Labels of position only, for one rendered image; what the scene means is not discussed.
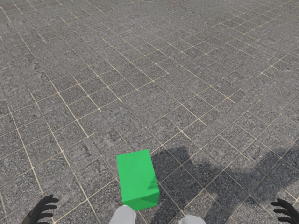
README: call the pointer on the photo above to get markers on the robot right hand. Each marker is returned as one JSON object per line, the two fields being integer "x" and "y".
{"x": 289, "y": 210}

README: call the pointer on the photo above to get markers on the robot left hand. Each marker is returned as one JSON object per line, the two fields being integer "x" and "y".
{"x": 36, "y": 213}

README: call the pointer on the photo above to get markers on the carton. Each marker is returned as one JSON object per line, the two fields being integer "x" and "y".
{"x": 139, "y": 188}

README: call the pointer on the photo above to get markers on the left robot thigh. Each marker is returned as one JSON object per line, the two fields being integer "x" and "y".
{"x": 123, "y": 215}

